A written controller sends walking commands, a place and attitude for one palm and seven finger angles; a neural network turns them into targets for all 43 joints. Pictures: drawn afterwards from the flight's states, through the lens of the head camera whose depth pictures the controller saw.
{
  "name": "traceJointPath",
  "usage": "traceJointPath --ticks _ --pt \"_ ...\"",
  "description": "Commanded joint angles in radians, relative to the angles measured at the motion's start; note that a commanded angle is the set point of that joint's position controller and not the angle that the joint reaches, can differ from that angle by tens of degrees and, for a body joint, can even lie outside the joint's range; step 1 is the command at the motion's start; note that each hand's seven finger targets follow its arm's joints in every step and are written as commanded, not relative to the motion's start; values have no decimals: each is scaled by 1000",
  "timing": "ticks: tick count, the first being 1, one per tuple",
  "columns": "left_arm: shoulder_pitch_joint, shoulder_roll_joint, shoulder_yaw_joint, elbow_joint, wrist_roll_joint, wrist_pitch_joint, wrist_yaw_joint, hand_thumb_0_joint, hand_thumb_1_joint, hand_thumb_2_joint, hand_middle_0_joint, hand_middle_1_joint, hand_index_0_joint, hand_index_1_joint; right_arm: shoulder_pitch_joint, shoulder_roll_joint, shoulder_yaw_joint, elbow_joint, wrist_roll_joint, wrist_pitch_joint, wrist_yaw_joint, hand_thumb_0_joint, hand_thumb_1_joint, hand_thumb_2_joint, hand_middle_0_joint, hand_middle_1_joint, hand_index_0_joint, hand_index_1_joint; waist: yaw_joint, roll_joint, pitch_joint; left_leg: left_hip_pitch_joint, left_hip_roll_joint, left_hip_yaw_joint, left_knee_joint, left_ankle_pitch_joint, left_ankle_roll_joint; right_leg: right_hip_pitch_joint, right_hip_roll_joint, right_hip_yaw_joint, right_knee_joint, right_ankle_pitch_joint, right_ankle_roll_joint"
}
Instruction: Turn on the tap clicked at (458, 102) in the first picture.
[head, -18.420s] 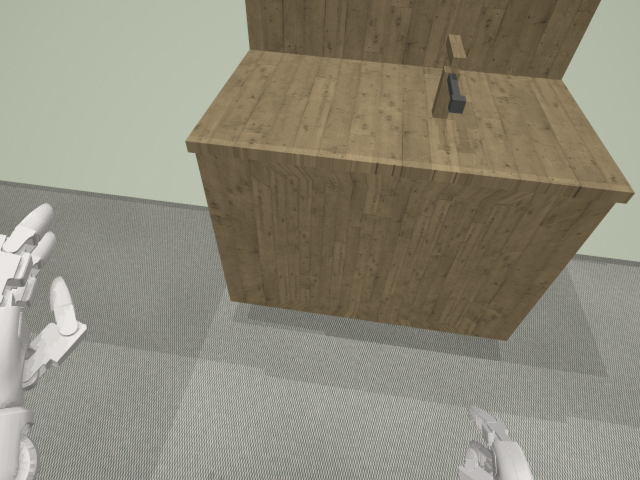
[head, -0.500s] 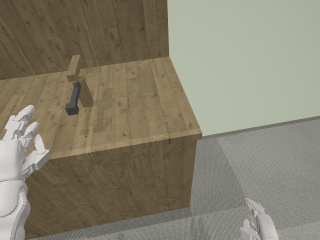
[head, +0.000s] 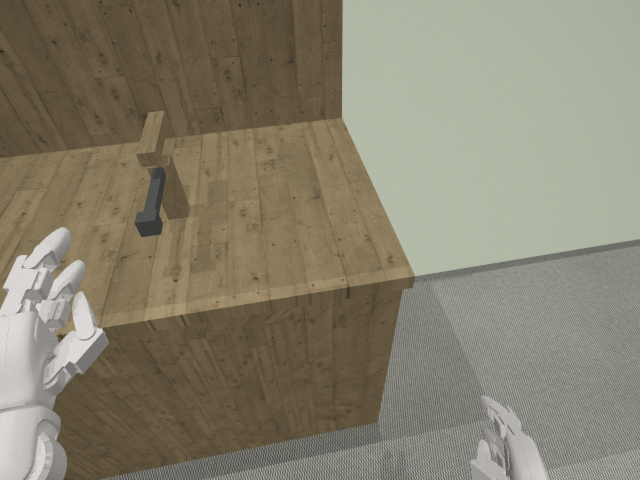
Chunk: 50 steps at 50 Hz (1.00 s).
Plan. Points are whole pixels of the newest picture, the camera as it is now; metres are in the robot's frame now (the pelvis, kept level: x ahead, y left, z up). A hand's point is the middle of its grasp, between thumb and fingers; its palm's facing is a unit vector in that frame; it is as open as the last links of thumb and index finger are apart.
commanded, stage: turn the palm inward beside the body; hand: left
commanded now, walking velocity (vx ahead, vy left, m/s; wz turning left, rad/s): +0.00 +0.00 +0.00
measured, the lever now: (149, 223) +0.40 +0.32 +0.11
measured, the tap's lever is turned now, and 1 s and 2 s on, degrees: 0 0 0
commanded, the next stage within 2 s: reach beside the lever's end, fingers flat in 1.08 s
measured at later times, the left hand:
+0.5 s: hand (59, 392) +0.14 +0.25 +0.16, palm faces +0.50 -0.86 -0.11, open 7.4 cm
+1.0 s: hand (95, 359) +0.17 +0.23 +0.16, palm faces +0.49 -0.87 -0.10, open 7.4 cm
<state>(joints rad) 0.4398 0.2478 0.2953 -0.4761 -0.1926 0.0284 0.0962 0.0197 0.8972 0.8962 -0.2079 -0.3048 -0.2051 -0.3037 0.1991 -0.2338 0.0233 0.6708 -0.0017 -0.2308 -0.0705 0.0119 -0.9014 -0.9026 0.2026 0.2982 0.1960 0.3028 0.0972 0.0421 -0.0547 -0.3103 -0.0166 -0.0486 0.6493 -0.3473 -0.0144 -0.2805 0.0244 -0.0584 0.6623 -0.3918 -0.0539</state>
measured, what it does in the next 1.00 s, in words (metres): stands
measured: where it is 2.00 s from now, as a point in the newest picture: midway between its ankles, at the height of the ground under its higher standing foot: outside the picture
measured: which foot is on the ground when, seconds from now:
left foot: down 0.00-1.00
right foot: down 0.00-1.00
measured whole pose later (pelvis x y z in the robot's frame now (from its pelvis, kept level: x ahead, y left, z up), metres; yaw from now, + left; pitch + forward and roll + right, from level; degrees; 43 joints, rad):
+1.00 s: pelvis -0.01 +0.00 +0.01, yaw +1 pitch -3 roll +0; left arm 0.45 0.19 0.24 -0.55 -0.23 0.22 0.15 0.02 0.90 0.90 -0.20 -0.30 -0.20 -0.30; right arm 0.15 -0.22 0.06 0.69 -0.01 -0.26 -0.09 0.01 -0.90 -0.90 0.20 0.30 0.20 0.30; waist 0.11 0.06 -0.04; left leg -0.25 -0.01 -0.06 0.60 -0.31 -0.01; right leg -0.20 0.03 -0.07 0.59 -0.35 -0.05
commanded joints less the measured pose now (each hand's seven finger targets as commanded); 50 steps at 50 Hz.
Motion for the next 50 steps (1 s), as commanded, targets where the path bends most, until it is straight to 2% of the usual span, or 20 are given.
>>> traceJointPath --ticks 1,5,9,12,14,17,21,24,28,31,33,34,37,39,42,43,44,45,49,50 --pt "-112 162 90 -223 12 -37 47 0 900 900 -200 -300 -200 -300 -133 -99 -29 -162 4 -62 -21 0 -900 -900 200 300 200 300 -1 -5 -98 60 -5 25 -75 299 35 17 -17 12 -111 339 43" --pt "-137 129 46 -212 10 13 56 0 900 900 -200 -300 -200 -300 -162 -91 -10 -157 9 -65 -27 0 -900 -900 200 300 200 300 -6 25 -31 42 1 12 -113 184 31 -8 -12 9 -151 187 38" --pt "-153 144 44 -243 19 41 68 0 900 900 -200 -300 -200 -300 -190 -92 -1 -160 6 -73 -35 0 -900 -900 200 300 200 300 -1 17 -16 40 1 3 -140 105 31 -5 -7 9 -178 95 36" --pt "-152 124 21 -251 21 50 80 0 900 900 -200 -300 -200 -300 -208 -85 5 -158 3 -78 -38 0 -900 -900 200 300 200 300 -2 6 14 29 1 -7 -167 13 28 -14 -7 7 -193 20 37" --pt "-143 139 44 -259 18 56 91 0 900 900 -200 -300 -200 -300 -217 -84 7 -156 3 -80 -38 0 -900 -900 200 300 200 300 2 6 10 24 -2 -8 -174 -17 28 -5 -7 10 -205 -3 38" --pt "-137 110 21 -251 10 68 94 0 900 900 -200 -300 -200 -300 -236 -78 9 -149 2 -78 -40 0 -900 -900 200 300 200 300 -1 -7 40 15 -6 -4 -181 -95 30 -14 -12 14 -228 -74 43" --pt "-137 93 -2 -277 9 82 97 0 900 900 -200 -300 -200 -300 -247 -74 9 -144 3 -84 -40 0 -900 -900 200 300 200 300 -6 27 51 22 -9 -2 -181 -117 28 -12 -15 18 -243 -99 42" --pt "-129 99 -5 -314 14 80 100 0 900 900 -200 -300 -200 -300 -240 -77 11 -146 0 -92 -37 0 -900 -900 200 300 200 300 -3 55 39 26 -10 -12 -185 -111 27 -4 -14 14 -236 -77 37" --pt "-129 97 0 -306 3 79 101 0 900 900 -200 -300 -200 -300 -242 -77 9 -139 -4 -97 -41 0 -900 -900 200 300 200 300 -6 9 44 25 -11 -15 -177 -93 32 -4 -15 13 -243 -74 40" --pt "-128 92 8 -302 -7 86 96 0 900 900 -200 -300 -200 -300 -242 -77 8 -136 -3 -101 -41 0 -900 -900 200 300 200 300 -1 33 38 35 -10 -15 -178 -62 31 12 -16 11 -242 -36 37" --pt "-121 87 10 -287 -18 102 88 0 900 900 -200 -300 -200 -300 -241 -79 8 -134 -2 -100 -43 0 -900 -900 200 300 200 300 -1 2 29 42 -11 -14 -171 -27 34 19 -16 12 -245 -9 39" --pt "-121 91 15 -286 -19 111 84 0 900 900 -200 -300 -200 -300 -244 -80 9 -133 1 -102 -41 0 -900 -900 200 300 200 300 4 34 25 51 -11 -14 -171 -18 31 24 -15 10 -246 1 36" --pt "-108 75 -3 -300 -19 118 73 0 900 900 -200 -300 -200 -300 -231 -81 8 -137 -2 -101 -41 0 -900 -900 200 300 200 300 1 23 -1 77 -9 -11 -167 89 33 44 -12 1 -226 98 33" --pt "-97 96 20 -298 -19 123 70 0 900 900 -200 -300 -200 -300 -220 -86 6 -138 -3 -101 -38 0 -900 -900 200 300 200 300 7 20 -23 90 -8 -11 -157 155 30 53 -8 -1 -214 160 32" --pt "-86 85 18 -309 -24 119 62 0 900 900 -200 -300 -200 -300 -209 -87 2 -146 -5 -98 -37 0 -900 -900 200 300 200 300 6 -22 -62 103 -9 0 -139 244 32 73 -8 -5 -185 269 36" --pt "-83 83 20 -298 -24 120 61 0 900 900 -200 -300 -200 -300 -204 -87 1 -145 -5 -96 -36 0 -900 -900 200 300 200 300 5 -30 -62 103 -9 4 -132 261 32 70 -9 -6 -180 294 38" --pt "-83 98 38 -302 -26 119 63 0 900 900 -200 -300 -200 -300 -205 -87 1 -146 -2 -96 -32 0 -900 -900 200 300 200 300 10 0 -65 110 -10 5 -128 279 29 74 -7 -4 -179 312 36" --pt "-77 76 22 -302 -28 117 61 0 900 900 -200 -300 -200 -300 -201 -81 1 -147 -4 -93 -32 0 -900 -900 200 300 200 300 8 -7 -77 115 -11 7 -126 301 29 82 -9 -4 -171 340 36" --pt "-72 95 45 -295 -30 117 64 0 900 900 -200 -300 -200 -300 -191 -87 -4 -150 -1 -87 -27 0 -900 -900 200 300 200 300 10 -21 -87 110 -11 15 -105 342 29 89 -11 1 -158 408 39" --pt "-71 72 27 -303 -33 115 61 0 900 900 -200 -300 -200 -300 -192 -83 -5 -154 -1 -87 -29 0 -900 -900 200 300 200 300 7 -41 -100 116 -12 18 -100 355 33 94 -14 4 -154 433 42"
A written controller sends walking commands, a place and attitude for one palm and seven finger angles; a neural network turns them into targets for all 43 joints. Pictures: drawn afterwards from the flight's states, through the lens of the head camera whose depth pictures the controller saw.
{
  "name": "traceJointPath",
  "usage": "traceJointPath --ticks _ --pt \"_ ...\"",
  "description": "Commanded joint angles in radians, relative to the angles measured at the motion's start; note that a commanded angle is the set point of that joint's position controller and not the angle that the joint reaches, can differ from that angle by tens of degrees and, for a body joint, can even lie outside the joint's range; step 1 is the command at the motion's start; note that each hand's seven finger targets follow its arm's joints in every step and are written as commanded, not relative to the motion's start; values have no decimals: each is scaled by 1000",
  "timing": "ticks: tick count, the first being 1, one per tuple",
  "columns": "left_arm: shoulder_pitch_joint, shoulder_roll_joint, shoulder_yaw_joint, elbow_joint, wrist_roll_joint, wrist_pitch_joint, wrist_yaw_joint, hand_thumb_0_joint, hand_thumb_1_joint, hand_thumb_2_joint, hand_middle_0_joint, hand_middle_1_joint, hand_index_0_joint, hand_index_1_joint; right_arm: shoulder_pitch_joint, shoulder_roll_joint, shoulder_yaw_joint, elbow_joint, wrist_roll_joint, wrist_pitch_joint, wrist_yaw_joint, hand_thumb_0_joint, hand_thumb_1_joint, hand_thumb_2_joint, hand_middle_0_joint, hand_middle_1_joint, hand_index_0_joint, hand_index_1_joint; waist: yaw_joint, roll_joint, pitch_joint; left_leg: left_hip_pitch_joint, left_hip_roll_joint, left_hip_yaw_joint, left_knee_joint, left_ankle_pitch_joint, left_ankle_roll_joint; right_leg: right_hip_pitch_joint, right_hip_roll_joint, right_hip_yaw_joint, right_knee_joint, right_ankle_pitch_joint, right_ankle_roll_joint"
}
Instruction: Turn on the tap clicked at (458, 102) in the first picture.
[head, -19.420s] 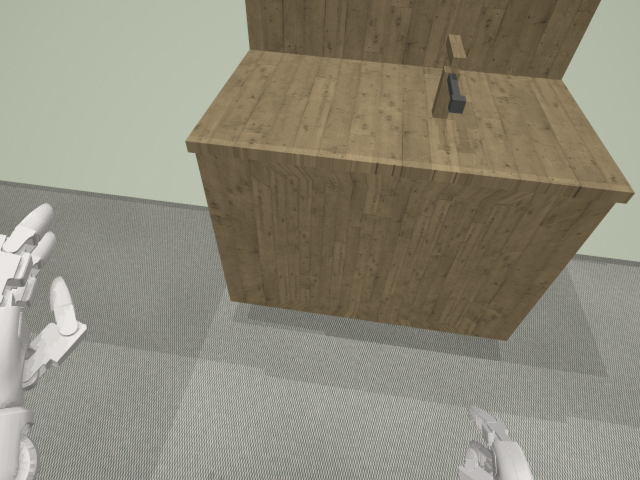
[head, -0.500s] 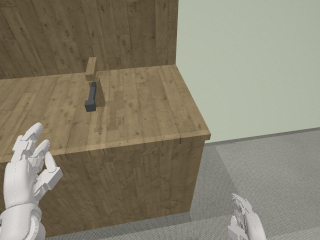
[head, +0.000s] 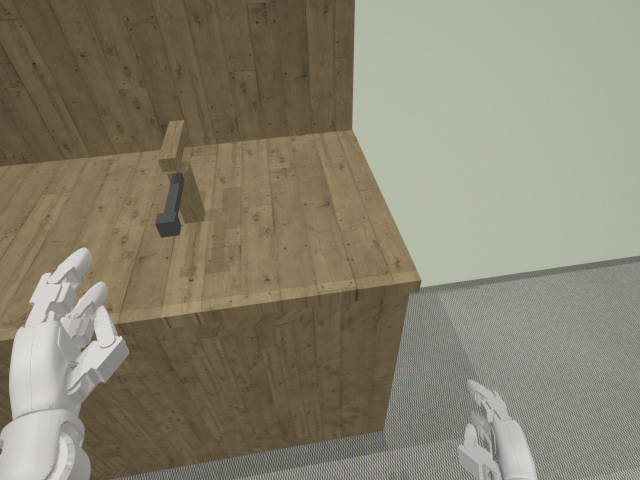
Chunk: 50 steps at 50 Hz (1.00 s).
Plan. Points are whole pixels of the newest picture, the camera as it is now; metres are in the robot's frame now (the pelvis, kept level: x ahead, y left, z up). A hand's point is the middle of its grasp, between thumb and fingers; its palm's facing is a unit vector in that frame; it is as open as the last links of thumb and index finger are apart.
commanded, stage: turn the palm inward beside the body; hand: left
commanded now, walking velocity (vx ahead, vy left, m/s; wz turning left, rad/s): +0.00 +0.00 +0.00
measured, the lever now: (168, 224) +0.42 +0.31 +0.10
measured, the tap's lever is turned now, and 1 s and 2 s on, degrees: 0 0 0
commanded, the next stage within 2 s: reach beside the lever's end, fingers flat in 0.08 s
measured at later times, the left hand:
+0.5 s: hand (126, 322) +0.21 +0.24 +0.15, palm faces +0.53 -0.84 -0.08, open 7.4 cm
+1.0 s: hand (135, 284) +0.28 +0.27 +0.13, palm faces +0.51 -0.86 -0.07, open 7.5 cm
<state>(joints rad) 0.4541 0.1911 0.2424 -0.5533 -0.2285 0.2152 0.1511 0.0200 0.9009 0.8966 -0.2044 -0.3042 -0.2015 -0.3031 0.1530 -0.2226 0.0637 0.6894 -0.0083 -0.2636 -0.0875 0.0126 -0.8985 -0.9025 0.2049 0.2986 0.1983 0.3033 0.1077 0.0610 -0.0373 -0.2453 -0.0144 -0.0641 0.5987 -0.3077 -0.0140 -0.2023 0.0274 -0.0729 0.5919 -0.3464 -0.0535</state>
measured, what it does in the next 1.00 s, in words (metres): stands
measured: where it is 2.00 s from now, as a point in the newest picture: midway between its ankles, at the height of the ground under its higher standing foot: outside the picture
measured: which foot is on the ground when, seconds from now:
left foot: down 0.00-1.00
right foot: down 0.00-1.00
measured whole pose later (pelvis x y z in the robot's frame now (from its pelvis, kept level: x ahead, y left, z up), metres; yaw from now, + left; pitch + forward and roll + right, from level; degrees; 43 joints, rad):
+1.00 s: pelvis +0.00 +0.02 +0.00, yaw -1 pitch +0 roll +0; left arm 0.08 0.21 0.32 -0.14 -0.18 0.16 0.19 0.02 0.90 0.90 -0.19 -0.27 -0.19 -0.27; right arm 0.16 -0.23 0.04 0.73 0.00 -0.21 -0.11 0.01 -0.90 -0.90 0.20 0.30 0.20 0.30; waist 0.06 0.03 -0.03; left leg -0.30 -0.02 -0.04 0.61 -0.31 0.00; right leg -0.26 0.02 -0.05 0.60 -0.34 -0.04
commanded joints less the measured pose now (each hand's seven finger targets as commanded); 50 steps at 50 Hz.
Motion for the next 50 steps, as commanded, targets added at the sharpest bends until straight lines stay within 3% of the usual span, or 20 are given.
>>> traceJointPath --ticks 1,4,7,9,12,19,22,24,26,29,31,33,34,37,38,43,44,46,50 --pt "-84 132 82 -213 3 -71 5 0 900 900 -200 -300 -200 -300 -139 -96 -47 -171 8 -52 -12 0 -900 -900 200 300 200 300 -5 -65 -107 42 -14 37 -46 309 33 11 -21 22 -85 393 45" --pt "-99 151 91 -233 8 -71 5 0 900 900 -200 -300 -200 -300 -142 -97 -47 -175 12 -51 -8 0 -900 -900 200 300 200 300 -2 -19 -107 46 -15 40 -42 308 32 11 -21 30 -87 396 42" --pt "-101 137 74 -222 10 -71 4 0 900 900 -200 -300 -200 -300 -141 -94 -47 -177 12 -53 -14 0 -900 -900 200 300 200 300 -6 -45 -85 34 -16 42 -43 274 37 -5 -24 34 -95 371 49" --pt "-102 155 90 -219 11 -66 7 0 900 900 -200 -300 -200 -300 -148 -96 -46 -178 15 -53 -14 0 -900 -900 200 300 200 300 -3 -34 -77 27 -16 42 -43 259 37 -5 -23 40 -105 351 49" --pt "-139 157 107 -149 7 -61 13 0 900 900 -200 -300 -200 -300 -146 -95 -47 -163 17 -47 -22 0 -900 -900 200 300 200 300 -11 -74 -35 -1 -16 41 -49 202 38 -26 -26 49 -124 285 54" --pt "-403 207 140 -29 4 -55 26 0 900 900 -200 -300 -200 -300 -183 -90 -48 -119 26 -43 -46 0 -900 -900 200 300 200 300 -38 -43 4 -23 -18 36 -47 43 34 -76 -48 128 -231 -12 64" --pt "-491 219 132 29 9 -67 25 0 900 900 -200 -300 -200 -300 -208 -89 -52 -103 22 -44 -54 0 -900 -900 200 300 200 300 -42 -42 -13 -34 -13 32 -38 1 29 -73 -73 168 -263 -129 71" --pt "-529 238 138 60 17 -73 26 0 900 900 -200 -300 -200 -300 -210 -90 -53 -97 23 -45 -54 0 -900 -900 200 300 200 300 -40 -7 -37 -35 -12 28 -38 -1 26 -69 -76 174 -260 -140 68" --pt "-556 226 120 98 18 -79 23 0 900 900 -200 -300 -200 -300 -211 -90 -51 -94 22 -43 -56 0 -900 -900 200 300 200 300 -42 -4 -45 -34 -12 26 -53 0 28 -62 -70 159 -246 -119 64" --pt "-517 273 188 181 12 -68 19 0 900 900 -200 -300 -200 -300 -181 -101 -56 -88 23 -35 -55 0 -900 -900 200 300 200 300 -25 -51 -93 -52 -12 25 -56 43 29 -15 -66 150 -212 2 69" --pt "-496 258 190 184 5 -64 14 0 900 900 -198 -295 -198 -295 -174 -100 -58 -102 24 -27 -52 0 -900 -900 200 300 200 300 -17 -75 -133 -42 -14 31 -63 104 34 18 -59 126 -170 146 71" --pt "-505 242 179 158 5 -69 13 0 900 900 -197 -290 -197 -290 -154 -104 -59 -112 25 -23 -46 0 -900 -900 200 300 200 300 -20 -49 -169 -9 -17 42 -65 188 37 31 -44 89 -126 300 66" --pt "-477 251 195 163 7 -72 19 0 900 900 -196 -288 -196 -288 -143 -106 -61 -116 24 -22 -43 0 -900 -900 200 300 200 300 -11 -41 -180 6 -16 43 -70 223 36 34 -33 67 -110 338 59" --pt "-480 219 161 131 19 -98 27 0 900 900 -193 -280 -193 -280 -122 -112 -65 -127 20 -18 -35 0 -900 -900 200 300 200 300 -28 -38 -188 37 -14 48 -64 309 36 18 -18 41 -77 411 47" --pt "-457 221 169 139 21 -103 30 0 900 900 -192 -278 -192 -278 -116 -113 -68 -129 19 -15 -31 0 -900 -900 200 300 200 300 -24 -40 -176 32 -11 48 -64 314 34 9 -15 38 -75 407 45" --pt "-575 215 134 147 48 -126 44 0 900 900 -188 -265 -188 -265 -110 -122 -69 -121 15 -5 -36 0 -900 -900 200 300 200 300 -57 -21 -134 33 -6 35 -69 268 30 -51 -7 31 -81 295 33" --pt "-593 237 154 148 52 -129 49 0 900 900 -187 -263 -187 -263 -108 -125 -70 -118 16 -1 -39 0 -900 -900 200 300 200 300 -56 -16 -139 32 -4 32 -71 263 28 -50 -5 30 -82 281 31" --pt "-624 209 120 160 58 -133 43 0 900 900 -186 -258 -186 -258 -110 -121 -68 -117 14 1 -40 0 -900 -900 200 300 200 300 -60 13 -152 46 -5 31 -72 267 23 -54 -6 31 -81 276 26" --pt "-621 219 129 207 62 -134 34 0 900 900 -182 -247 -182 -247 -100 -120 -70 -112 13 12 -42 0 -900 -900 200 300 200 300 -54 20 -192 52 -2 27 -74 298 13 -38 -2 25 -73 290 21"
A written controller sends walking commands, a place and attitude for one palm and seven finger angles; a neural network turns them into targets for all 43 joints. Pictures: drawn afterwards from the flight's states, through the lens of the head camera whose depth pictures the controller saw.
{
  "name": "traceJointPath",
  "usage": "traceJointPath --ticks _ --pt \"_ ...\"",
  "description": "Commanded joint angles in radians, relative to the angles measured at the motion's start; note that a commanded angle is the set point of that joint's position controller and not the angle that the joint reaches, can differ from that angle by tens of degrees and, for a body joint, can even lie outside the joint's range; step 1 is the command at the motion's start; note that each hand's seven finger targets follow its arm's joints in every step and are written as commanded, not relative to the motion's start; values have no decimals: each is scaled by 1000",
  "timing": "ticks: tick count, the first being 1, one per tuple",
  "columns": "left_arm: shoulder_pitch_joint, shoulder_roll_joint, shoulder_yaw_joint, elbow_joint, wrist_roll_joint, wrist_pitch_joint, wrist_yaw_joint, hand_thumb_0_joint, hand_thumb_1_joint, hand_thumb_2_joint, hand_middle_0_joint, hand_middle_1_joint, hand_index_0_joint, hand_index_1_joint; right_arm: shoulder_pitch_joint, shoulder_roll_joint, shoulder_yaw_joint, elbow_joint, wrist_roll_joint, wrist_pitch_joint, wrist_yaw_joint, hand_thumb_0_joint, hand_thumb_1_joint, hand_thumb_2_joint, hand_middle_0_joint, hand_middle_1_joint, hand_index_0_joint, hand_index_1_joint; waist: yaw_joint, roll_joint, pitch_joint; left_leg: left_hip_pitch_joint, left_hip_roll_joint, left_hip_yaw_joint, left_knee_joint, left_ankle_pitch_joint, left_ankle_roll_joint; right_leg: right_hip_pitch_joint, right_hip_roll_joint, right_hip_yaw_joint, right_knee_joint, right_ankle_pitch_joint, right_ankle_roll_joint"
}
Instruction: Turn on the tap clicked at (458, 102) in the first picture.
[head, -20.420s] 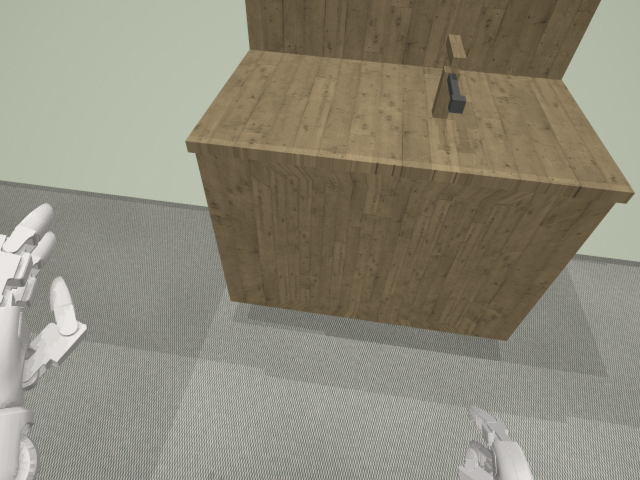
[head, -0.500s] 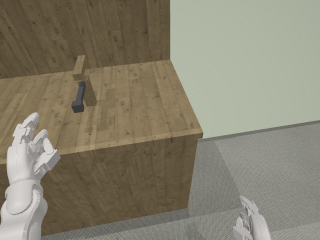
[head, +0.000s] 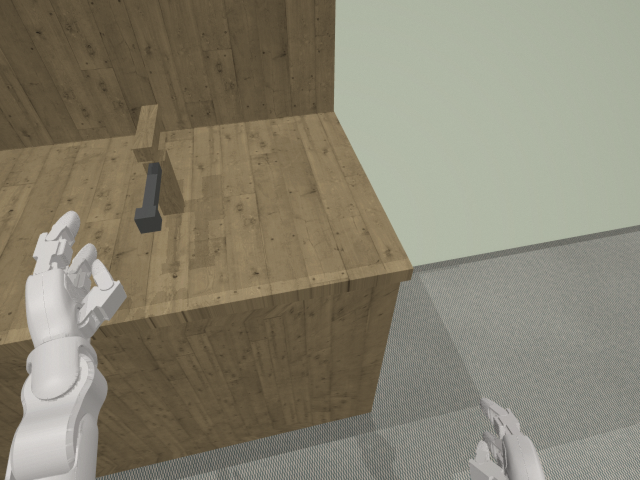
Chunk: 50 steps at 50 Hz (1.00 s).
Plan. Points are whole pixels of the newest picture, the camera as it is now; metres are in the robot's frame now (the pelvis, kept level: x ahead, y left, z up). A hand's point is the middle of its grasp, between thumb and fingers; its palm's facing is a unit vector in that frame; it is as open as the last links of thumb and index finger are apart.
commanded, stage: reach beside the lever's end, fingers flat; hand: left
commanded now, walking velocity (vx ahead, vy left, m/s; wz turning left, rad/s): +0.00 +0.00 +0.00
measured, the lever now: (148, 219) +0.41 +0.30 +0.10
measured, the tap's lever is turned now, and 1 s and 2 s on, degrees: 0 0 4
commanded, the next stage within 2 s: push the lever round in 1.38 s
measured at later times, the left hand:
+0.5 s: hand (125, 255) +0.33 +0.29 +0.12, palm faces +0.54 -0.84 -0.07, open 7.7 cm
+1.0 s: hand (135, 231) +0.39 +0.31 +0.10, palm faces +0.54 -0.84 -0.07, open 7.8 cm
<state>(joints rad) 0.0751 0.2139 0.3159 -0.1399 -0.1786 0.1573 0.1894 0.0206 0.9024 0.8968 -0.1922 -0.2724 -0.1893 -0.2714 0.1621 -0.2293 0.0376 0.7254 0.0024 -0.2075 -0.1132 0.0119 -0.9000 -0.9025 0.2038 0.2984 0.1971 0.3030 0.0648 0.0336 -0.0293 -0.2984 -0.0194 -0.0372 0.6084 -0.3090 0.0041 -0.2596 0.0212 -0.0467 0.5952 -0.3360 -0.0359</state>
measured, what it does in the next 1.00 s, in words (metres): stands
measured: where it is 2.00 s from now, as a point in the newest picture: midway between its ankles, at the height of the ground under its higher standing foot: outside the picture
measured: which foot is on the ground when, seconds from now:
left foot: down 0.00-1.00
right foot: down 0.00-1.00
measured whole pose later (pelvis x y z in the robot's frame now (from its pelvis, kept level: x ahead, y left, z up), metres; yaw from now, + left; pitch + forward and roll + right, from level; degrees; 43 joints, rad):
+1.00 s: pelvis -0.01 +0.00 -0.01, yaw -1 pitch +8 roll -1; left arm -0.46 0.44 0.53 0.73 -0.11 -0.14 0.09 0.02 0.90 0.90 -0.16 -0.16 -0.15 -0.16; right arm 0.31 -0.26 0.01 0.75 0.01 -0.11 -0.09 0.01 -0.90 -0.90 0.20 0.30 0.20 0.30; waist -0.05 0.03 -0.07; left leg -0.52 0.01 -0.03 0.71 -0.33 0.00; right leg -0.48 0.05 -0.04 0.67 -0.33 -0.04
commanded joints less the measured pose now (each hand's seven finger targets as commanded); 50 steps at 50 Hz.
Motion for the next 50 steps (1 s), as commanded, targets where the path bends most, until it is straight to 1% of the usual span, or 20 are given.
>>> traceJointPath --ticks 1,6,8,9,10,11,14,15,24,28,29,31,33,37,40,42,45,46,49,50 --pt "-261 189 46 -198 10 -75 -8 0 900 900 -182 -245 -182 -245 -107 -113 -42 -150 2 -42 -17 0 -900 -900 200 300 200 300 -12 58 -198 106 2 0 -83 308 -7 20 3 0 -75 289 2" --pt "-342 192 53 -97 6 -64 -8 0 900 900 -178 -233 -178 -233 -106 -114 -39 -144 8 -28 -21 0 -900 -900 200 300 200 300 -21 14 -167 80 6 -8 -94 257 -7 0 5 -2 -88 245 5" --pt "-355 225 88 -50 9 -60 -5 0 900 900 -176 -228 -176 -228 -103 -119 -41 -143 8 -21 -24 0 -900 -900 200 300 200 300 -16 -10 -167 61 5 -6 -93 239 -2 1 5 2 -91 235 6" --pt "-395 254 103 -40 17 -65 -1 0 900 900 -175 -225 -175 -225 -103 -121 -41 -140 8 -15 -26 0 -900 -900 200 300 200 300 -22 1 -169 64 7 -7 -96 228 -2 -3 6 2 -94 221 5" --pt "-426 233 80 -42 21 -73 -1 0 900 900 -174 -223 -174 -223 -107 -115 -40 -143 8 -14 -26 0 -900 -900 200 300 200 300 -23 30 -185 72 5 -6 -96 219 -2 -9 3 6 -95 208 5" --pt "-444 237 82 -11 25 -77 1 0 900 900 -173 -220 -173 -220 -101 -118 -38 -139 6 -14 -27 0 -900 -900 200 300 200 300 -29 2 -173 66 6 -9 -95 210 -1 -17 4 5 -94 200 5" --pt "-523 276 99 25 39 -108 2 0 900 900 -171 -212 -171 -212 -87 -121 -41 -130 5 -8 -29 0 -900 -900 200 300 200 300 -37 41 -195 62 7 -10 -89 186 1 -27 5 11 -92 180 4" --pt "-570 256 69 42 43 -121 0 0 900 900 -170 -210 -170 -210 -90 -119 -38 -126 5 -8 -28 0 -900 -900 200 300 200 300 -50 61 -185 65 8 -12 -89 169 2 -44 3 14 -95 168 5" --pt "-605 374 171 291 31 -179 -41 0 900 900 -162 -187 -162 -187 -26 -138 -52 -111 10 13 -26 0 -900 -900 200 300 200 300 -42 9 -226 -19 -1 3 -61 157 19 -10 0 31 -89 208 13" --pt "-689 418 189 381 34 -207 -53 0 900 900 -159 -177 -159 -177 5 -146 -57 -103 12 22 -23 0 -900 -900 200 300 200 300 -66 -1 -216 -51 -1 8 -44 130 28 -39 -4 43 -88 196 21" --pt "-715 456 210 390 40 -220 -53 0 900 900 -158 -175 -158 -175 15 -150 -58 -100 13 26 -22 0 -900 -900 200 300 200 300 -68 19 -216 -60 1 5 -41 122 27 -42 -3 44 -87 184 21" --pt "-751 466 211 409 46 -255 -56 0 900 900 -157 -170 -157 -170 31 -151 -63 -101 10 28 -17 0 -900 -900 200 300 200 300 -72 22 -245 -61 0 7 -28 131 31 -42 -3 49 -75 201 22" --pt "-816 454 181 411 55 -294 -61 0 900 900 -155 -165 -155 -165 46 -150 -66 -94 7 27 -13 0 -900 -900 200 300 200 300 -90 65 -266 -44 0 7 -14 136 32 -66 0 51 -64 208 21" --pt "-831 480 191 492 53 -336 -81 0 900 900 -152 -155 -152 -155 81 -162 -72 -84 7 30 -8 0 -900 -900 200 300 200 300 -97 52 -287 -67 0 3 2 130 36 -76 3 54 -50 209 21" --pt "-840 531 227 598 49 -326 -97 0 900 900 -150 -150 -150 -150 104 -171 -72 -76 13 43 -11 0 -900 -900 200 300 200 300 -99 10 -272 -112 3 4 4 112 37 -76 -2 53 -49 202 27" --pt "-864 521 217 610 46 -329 -102 0 900 900 -150 -150 -150 -150 115 -170 -73 -81 13 46 -6 0 -900 -900 200 300 200 300 -98 19 -287 -108 2 5 5 120 37 -77 0 52 -47 211 27" --pt "-878 577 261 608 60 -354 -91 0 900 900 -150 -150 -150 -150 138 -171 -76 -83 8 55 1 0 -900 -900 200 300 200 300 -84 64 -343 -92 4 4 19 179 35 -59 4 50 -22 264 22" --pt "-862 558 251 616 64 -364 -89 0 900 900 -150 -150 -150 -150 144 -169 -77 -86 5 57 6 0 -900 -900 200 300 200 300 -85 66 -342 -89 3 9 26 204 36 -62 7 49 -16 290 22" --pt "-848 598 293 687 73 -383 -83 0 900 900 -150 -150 -150 -150 168 -176 -78 -76 2 70 12 0 -900 -900 200 300 200 300 -91 -2 -319 -130 7 7 40 210 39 -67 11 46 -1 309 27" --pt "-838 581 279 691 70 -386 -90 0 900 900 -150 -150 -150 -150 166 -174 -76 -85 4 72 14 0 -900 -900 200 300 200 300 -90 10 -317 -137 6 13 41 208 39 -67 9 50 0 314 29"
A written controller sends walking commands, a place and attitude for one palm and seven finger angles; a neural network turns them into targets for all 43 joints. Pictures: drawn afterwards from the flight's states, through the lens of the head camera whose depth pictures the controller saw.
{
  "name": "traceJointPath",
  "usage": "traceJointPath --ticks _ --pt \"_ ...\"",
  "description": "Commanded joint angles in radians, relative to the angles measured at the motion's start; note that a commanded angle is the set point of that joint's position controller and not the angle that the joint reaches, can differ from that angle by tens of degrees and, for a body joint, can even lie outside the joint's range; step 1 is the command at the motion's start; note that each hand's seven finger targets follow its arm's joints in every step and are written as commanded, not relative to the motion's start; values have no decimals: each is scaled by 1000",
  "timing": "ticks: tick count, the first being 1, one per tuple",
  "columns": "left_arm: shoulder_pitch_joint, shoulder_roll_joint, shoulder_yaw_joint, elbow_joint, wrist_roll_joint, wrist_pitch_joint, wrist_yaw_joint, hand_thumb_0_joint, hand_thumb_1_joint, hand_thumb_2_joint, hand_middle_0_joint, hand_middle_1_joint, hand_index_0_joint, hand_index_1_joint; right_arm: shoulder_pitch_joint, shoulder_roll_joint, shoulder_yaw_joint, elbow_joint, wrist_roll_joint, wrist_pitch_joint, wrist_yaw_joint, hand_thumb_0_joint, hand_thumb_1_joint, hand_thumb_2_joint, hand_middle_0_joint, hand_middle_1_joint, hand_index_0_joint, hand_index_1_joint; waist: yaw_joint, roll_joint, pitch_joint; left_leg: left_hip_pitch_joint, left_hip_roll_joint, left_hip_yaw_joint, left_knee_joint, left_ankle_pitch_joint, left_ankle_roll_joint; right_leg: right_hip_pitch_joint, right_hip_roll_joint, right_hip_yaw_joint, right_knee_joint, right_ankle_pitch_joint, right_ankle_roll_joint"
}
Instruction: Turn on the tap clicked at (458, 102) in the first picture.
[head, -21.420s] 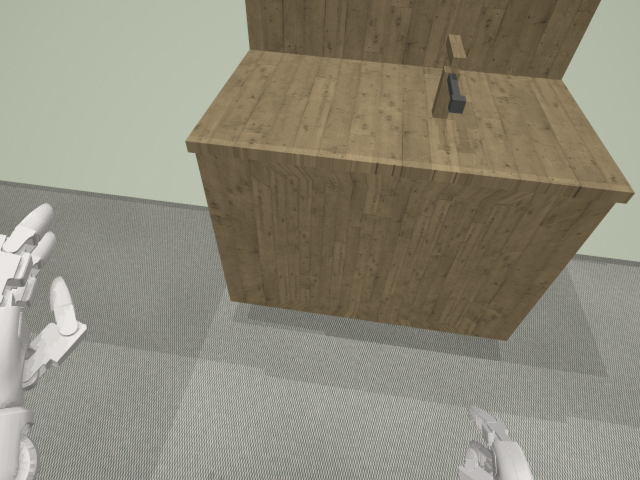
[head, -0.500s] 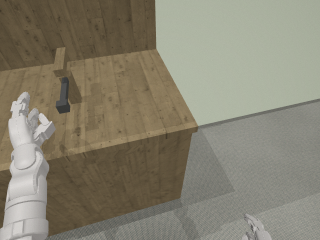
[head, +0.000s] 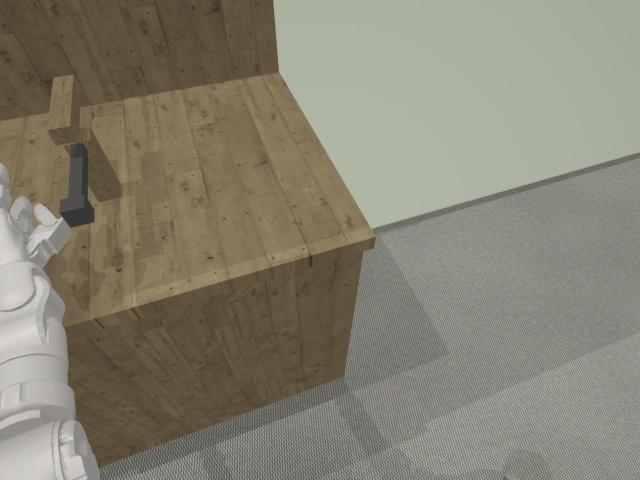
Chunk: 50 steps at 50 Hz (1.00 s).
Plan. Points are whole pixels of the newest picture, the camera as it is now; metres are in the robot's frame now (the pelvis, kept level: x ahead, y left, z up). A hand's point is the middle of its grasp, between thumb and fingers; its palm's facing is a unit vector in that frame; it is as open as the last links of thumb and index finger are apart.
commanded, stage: reach beside the lever's end, fingers flat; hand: left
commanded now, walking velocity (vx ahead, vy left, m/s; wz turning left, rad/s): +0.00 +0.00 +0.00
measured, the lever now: (77, 211) +0.42 +0.32 +0.11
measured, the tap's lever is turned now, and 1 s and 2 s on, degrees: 0 4 28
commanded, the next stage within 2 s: push the lever round in 0.38 s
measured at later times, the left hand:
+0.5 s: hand (55, 234) +0.38 +0.33 +0.11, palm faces +0.55 -0.83 -0.05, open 7.8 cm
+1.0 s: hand (80, 228) +0.39 +0.30 +0.11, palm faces +0.55 -0.83 -0.05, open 7.7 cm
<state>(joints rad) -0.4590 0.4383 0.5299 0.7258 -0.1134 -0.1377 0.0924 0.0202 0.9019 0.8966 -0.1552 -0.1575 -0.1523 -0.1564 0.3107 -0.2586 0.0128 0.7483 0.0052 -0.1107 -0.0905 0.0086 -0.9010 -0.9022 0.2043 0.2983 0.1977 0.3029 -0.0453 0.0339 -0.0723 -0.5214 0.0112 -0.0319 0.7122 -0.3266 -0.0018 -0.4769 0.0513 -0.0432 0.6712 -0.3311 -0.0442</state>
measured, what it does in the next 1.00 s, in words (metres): stands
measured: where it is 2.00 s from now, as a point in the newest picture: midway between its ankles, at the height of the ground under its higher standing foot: outside the picture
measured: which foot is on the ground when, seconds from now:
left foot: down 0.00-1.00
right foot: down 0.00-1.00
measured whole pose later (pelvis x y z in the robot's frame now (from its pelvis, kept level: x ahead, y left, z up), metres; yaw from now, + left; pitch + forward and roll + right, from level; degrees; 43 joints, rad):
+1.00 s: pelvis +0.00 +0.01 +0.00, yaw +1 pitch +7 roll -2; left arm -0.44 0.36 0.44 0.65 -0.10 -0.13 0.17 0.02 0.92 0.90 -0.15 -0.15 -0.15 -0.15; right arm 0.30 -0.24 0.02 0.75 0.01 -0.09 -0.09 0.01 -0.90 -0.90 0.20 0.30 0.20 0.30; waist -0.03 0.03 -0.07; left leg -0.51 0.01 -0.04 0.72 -0.33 0.00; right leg -0.45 0.05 -0.05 0.66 -0.33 -0.04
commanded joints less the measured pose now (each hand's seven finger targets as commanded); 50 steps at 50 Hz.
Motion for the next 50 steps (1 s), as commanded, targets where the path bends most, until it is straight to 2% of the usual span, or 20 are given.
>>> traceJointPath --ticks 1,4,6,8,9,11,12,15,19,22,26,30,31,33,35,37,38,41,46,50 --pt "-306 375 79 -190 5 -97 1 0 900 900 -150 -150 -150 -150 19 -146 -54 -112 2 -21 -7 0 -900 -900 200 300 200 300 25 23 -291 93 -24 8 -63 229 44 157 -20 49 -73 313 35" --pt "-313 326 30 -252 3 -106 -19 0 900 900 -150 -150 -150 -150 22 -143 -56 -125 4 -16 -4 0 -900 -900 200 300 200 300 23 94 -314 150 -20 5 -60 274 40 136 -12 41 -69 317 25" --pt "-270 332 49 -266 -6 -107 -24 0 900 900 -150 -150 -150 -150 22 -145 -60 -127 7 -13 -3 0 -900 -900 200 300 200 300 30 78 -318 165 -15 -2 -62 302 37 137 -5 34 -65 324 23" --pt "-243 291 25 -311 -20 -103 -28 0 900 900 -150 -150 -150 -150 15 -142 -61 -135 9 -14 -3 0 -900 -900 200 300 200 300 31 87 -331 189 -14 -3 -60 333 36 136 -3 32 -65 336 23" --pt "-239 297 34 -323 -23 -99 -26 0 900 900 -150 -150 -150 -150 14 -144 -62 -133 11 -13 -4 0 -900 -900 200 300 200 300 31 93 -321 190 -11 -5 -60 335 35 131 -3 30 -67 329 23" --pt "-232 250 3 -322 -33 -85 -23 0 900 900 -150 -150 -150 -150 2 -140 -59 -131 14 -15 -5 0 -900 -900 200 300 200 300 24 72 -269 178 -10 -11 -75 297 32 107 -2 21 -75 293 24" --pt "-217 275 26 -312 -30 -75 -19 0 900 900 -150 -150 -150 -150 1 -143 -60 -132 15 -15 -8 0 -900 -900 200 300 200 300 28 58 -258 162 -9 -15 -80 278 31 108 -2 20 -77 275 22" --pt "-267 231 -26 -341 -19 -55 -4 0 900 900 -150 -150 -150 -150 -16 -137 -53 -133 16 -17 -14 0 -900 -900 200 300 200 300 15 67 -228 166 -9 -22 -95 238 30 86 -6 18 -87 235 21" --pt "-322 266 -8 -390 1 -69 25 0 900 900 -150 -150 -150 -150 -21 -139 -53 -125 6 -24 -21 0 -900 -900 200 300 200 300 12 72 -263 200 -4 -33 -90 246 25 78 -4 15 -81 221 18" --pt "-356 207 -65 -388 10 -82 32 0 900 900 -150 -150 -150 -150 -33 -130 -49 -119 4 -33 -21 0 -900 -900 200 300 200 300 4 105 -269 229 -1 -46 -93 233 14 47 -5 12 -77 193 15" --pt "-349 234 -47 -312 13 -59 31 0 900 900 -150 -150 -150 -150 -32 -134 -44 -113 4 -31 -26 0 -900 -900 200 300 200 300 9 63 -260 190 -4 -47 -100 199 15 67 -10 11 -86 183 14" --pt "-362 178 -96 -312 9 -31 32 0 900 900 -150 -150 -150 -150 -40 -128 -41 -123 9 -31 -25 0 -900 -900 200 300 200 300 8 82 -269 207 -5 -44 -104 211 14 73 -13 10 -92 195 14" --pt "-346 190 -80 -304 6 -27 37 0 900 900 -150 -150 -150 -150 -37 -128 -41 -124 9 -31 -23 0 -900 -900 200 300 200 300 19 72 -275 198 -6 -43 -104 213 13 84 -13 10 -93 200 14" --pt "-350 203 -66 -287 8 -23 48 0 900 900 -150 -150 -150 -150 -36 -129 -39 -125 7 -26 -22 0 -900 -900 200 300 200 300 14 30 -256 172 -7 -40 -101 206 19 91 -12 10 -96 206 18" --pt "-358 217 -49 -295 14 -35 61 0 900 900 -150 -150 -150 -150 -32 -128 -42 -123 4 -22 -20 0 -900 -900 200 300 200 300 16 32 -273 171 -8 -32 -97 220 21 106 -14 14 -94 221 19" --pt "-341 180 -78 -328 22 -49 68 0 900 900 -150 -150 -150 -150 -35 -122 -44 -129 2 -24 -13 0 -900 -900 200 300 200 300 21 58 -290 190 -9 -28 -92 252 18 108 -12 14 -86 240 17" --pt "-346 160 -100 -328 26 -52 70 0 900 900 -150 -150 -150 -150 -37 -120 -42 -128 3 -24 -11 0 -900 -900 200 300 200 300 16 77 -276 191 -9 -27 -92 249 17 98 -13 15 -88 235 16" --pt "-373 173 -94 -327 28 -62 77 0 900 900 -150 -150 -150 -150 -33 -127 -45 -119 1 -21 -10 0 -900 -900 200 300 200 300 5 50 -264 181 -9 -27 -91 216 24 94 -12 19 -95 221 18" --pt "-347 203 -61 -308 16 -63 73 0 900 900 -150 -150 -150 -150 -38 -125 -45 -116 2 -15 -16 0 -900 -900 200 300 200 300 15 34 -269 150 -14 -12 -94 193 32 131 -15 29 -105 227 21" --pt "-388 170 -106 -299 30 -60 76 0 900 900 -150 -150 -150 -150 -34 -122 -44 -108 3 -14 -17 0 -900 -900 200 300 200 300 -1 55 -247 155 -14 -15 -97 177 32 108 -17 28 -110 210 21"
